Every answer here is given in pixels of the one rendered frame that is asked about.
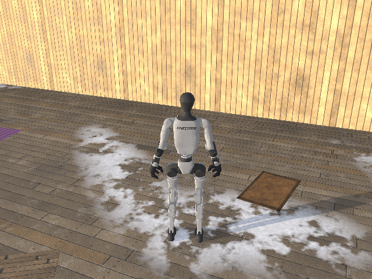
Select right robot upper arm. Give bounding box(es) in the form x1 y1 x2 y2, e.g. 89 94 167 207
199 118 214 151

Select left robot forearm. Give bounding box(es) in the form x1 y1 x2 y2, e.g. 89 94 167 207
151 141 164 167

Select robot right shin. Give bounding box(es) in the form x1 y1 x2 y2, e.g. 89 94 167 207
195 194 203 234

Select left robot upper arm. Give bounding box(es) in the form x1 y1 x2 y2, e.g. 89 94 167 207
158 117 175 150

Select robot left foot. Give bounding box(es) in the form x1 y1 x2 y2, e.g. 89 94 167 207
167 227 176 241

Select right robot forearm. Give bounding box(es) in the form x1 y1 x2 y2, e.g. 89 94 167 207
209 142 220 166

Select right robot hand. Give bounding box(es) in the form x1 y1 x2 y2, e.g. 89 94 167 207
208 164 221 177

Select left robot hand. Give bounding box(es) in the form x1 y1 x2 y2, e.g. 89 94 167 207
150 164 163 179

